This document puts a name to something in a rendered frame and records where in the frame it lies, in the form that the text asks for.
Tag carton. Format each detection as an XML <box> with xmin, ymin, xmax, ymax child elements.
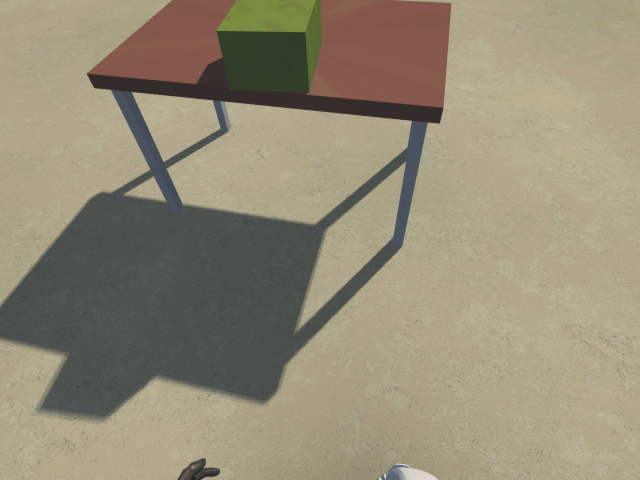
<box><xmin>217</xmin><ymin>0</ymin><xmax>322</xmax><ymax>92</ymax></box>

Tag left robot hand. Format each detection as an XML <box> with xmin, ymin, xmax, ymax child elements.
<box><xmin>178</xmin><ymin>458</ymin><xmax>220</xmax><ymax>480</ymax></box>

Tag robot right shin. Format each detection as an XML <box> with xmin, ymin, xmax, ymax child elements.
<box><xmin>386</xmin><ymin>464</ymin><xmax>410</xmax><ymax>474</ymax></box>

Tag table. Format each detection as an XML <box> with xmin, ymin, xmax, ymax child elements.
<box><xmin>87</xmin><ymin>0</ymin><xmax>451</xmax><ymax>247</ymax></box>

